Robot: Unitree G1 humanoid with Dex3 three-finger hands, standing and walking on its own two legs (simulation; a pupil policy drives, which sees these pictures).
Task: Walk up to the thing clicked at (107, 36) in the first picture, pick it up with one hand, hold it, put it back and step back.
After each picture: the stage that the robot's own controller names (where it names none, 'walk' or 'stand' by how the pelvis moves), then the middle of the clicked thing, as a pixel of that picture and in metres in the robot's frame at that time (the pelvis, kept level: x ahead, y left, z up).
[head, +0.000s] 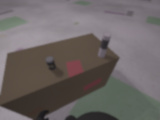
stand; (104, 46) +0.72 -0.09 +0.01
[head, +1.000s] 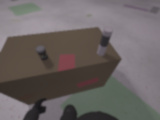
sink last; (104, 42) +0.65 -0.06 +0.05
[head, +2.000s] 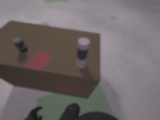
rise first; (82, 55) +0.45 +0.13 +0.05
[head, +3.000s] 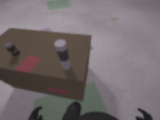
stand; (63, 56) +0.43 +0.23 +0.05
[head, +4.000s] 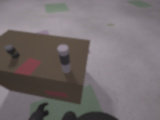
stand; (65, 60) +0.43 +0.22 +0.02
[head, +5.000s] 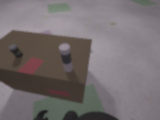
stand; (66, 59) +0.45 +0.21 +0.02
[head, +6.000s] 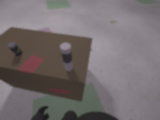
stand; (67, 58) +0.45 +0.20 +0.02
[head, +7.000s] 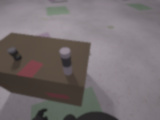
stand; (66, 62) +0.43 +0.20 +0.01
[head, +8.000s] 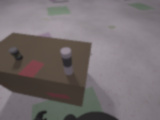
stand; (67, 62) +0.43 +0.20 +0.01
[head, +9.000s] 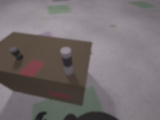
stand; (67, 62) +0.43 +0.20 +0.01
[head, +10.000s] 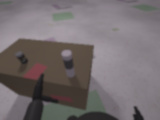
rise first; (69, 65) +0.42 +0.21 +0.02
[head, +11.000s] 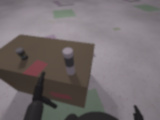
go down; (69, 62) +0.43 +0.21 +0.02
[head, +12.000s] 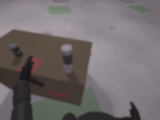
go down; (67, 60) +0.45 +0.19 +0.03
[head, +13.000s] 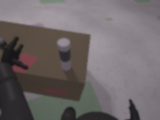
go down; (65, 56) +0.43 +0.19 +0.06
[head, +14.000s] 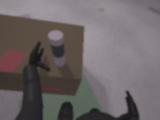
close in; (58, 51) +0.44 +0.20 +0.08
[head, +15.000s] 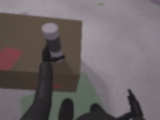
close; (54, 46) +0.46 +0.21 +0.10
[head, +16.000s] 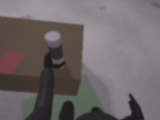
lift; (56, 53) +0.42 +0.20 +0.09
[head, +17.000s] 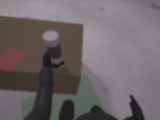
lift; (55, 53) +0.42 +0.21 +0.10
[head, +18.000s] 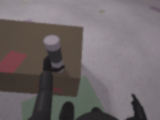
lift; (55, 57) +0.40 +0.21 +0.10
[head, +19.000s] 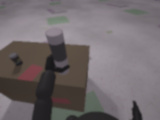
hold; (59, 55) +0.32 +0.18 +0.24
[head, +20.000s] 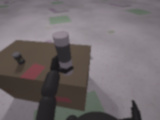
hold; (64, 56) +0.33 +0.16 +0.22
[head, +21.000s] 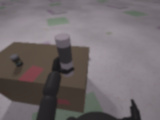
crouch; (65, 57) +0.34 +0.16 +0.21
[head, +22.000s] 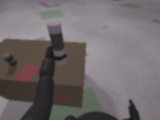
crouch; (58, 45) +0.43 +0.20 +0.20
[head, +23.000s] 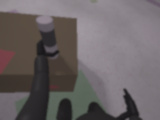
lower; (49, 41) +0.49 +0.21 +0.11
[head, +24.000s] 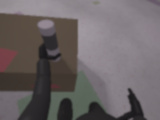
lower; (51, 44) +0.47 +0.21 +0.11
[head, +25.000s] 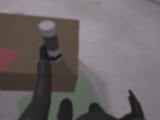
lower; (52, 45) +0.46 +0.21 +0.11
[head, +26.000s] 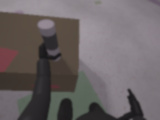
lower; (51, 44) +0.47 +0.21 +0.11
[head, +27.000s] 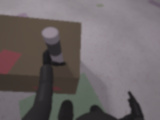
open; (55, 49) +0.44 +0.20 +0.10
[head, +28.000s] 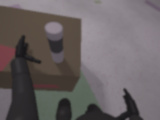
sink last; (56, 46) +0.44 +0.19 +0.10
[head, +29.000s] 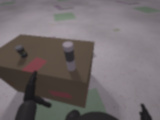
sink last; (70, 57) +0.47 +0.21 +0.07
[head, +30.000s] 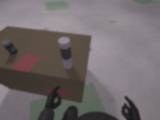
stand; (66, 54) +0.45 +0.20 +0.08
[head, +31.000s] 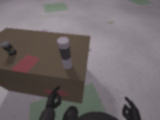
stand; (65, 55) +0.45 +0.21 +0.08
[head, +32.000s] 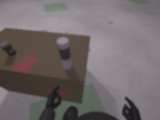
stand; (65, 55) +0.45 +0.21 +0.08
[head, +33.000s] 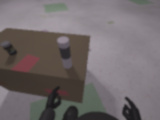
stand; (65, 54) +0.45 +0.21 +0.08
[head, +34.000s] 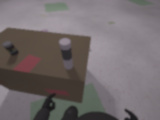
stand; (67, 55) +0.45 +0.20 +0.07
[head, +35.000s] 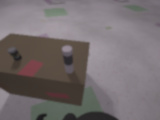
stand; (68, 60) +0.45 +0.19 +0.02
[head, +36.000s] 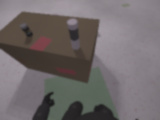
walk; (74, 36) +0.61 +0.18 +0.04
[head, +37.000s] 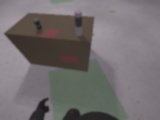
walk; (78, 24) +0.91 +0.18 +0.03
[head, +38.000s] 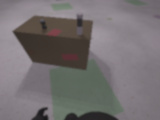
stand; (79, 24) +1.04 +0.21 +0.03
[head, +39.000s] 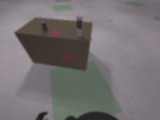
stand; (79, 26) +1.06 +0.21 +0.01
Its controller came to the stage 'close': yes
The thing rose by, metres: 0.20
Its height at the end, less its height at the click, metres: +0.00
